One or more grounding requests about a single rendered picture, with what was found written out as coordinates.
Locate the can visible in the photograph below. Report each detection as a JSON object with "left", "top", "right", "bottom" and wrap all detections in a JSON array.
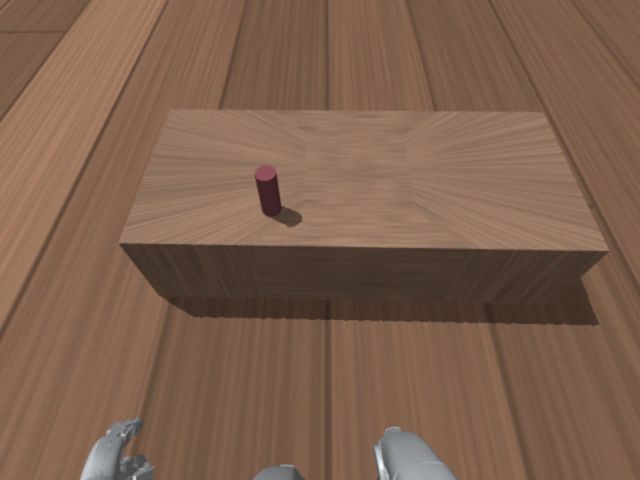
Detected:
[{"left": 254, "top": 165, "right": 281, "bottom": 217}]

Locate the left robot hand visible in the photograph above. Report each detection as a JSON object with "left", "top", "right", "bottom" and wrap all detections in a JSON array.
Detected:
[{"left": 80, "top": 418, "right": 155, "bottom": 480}]

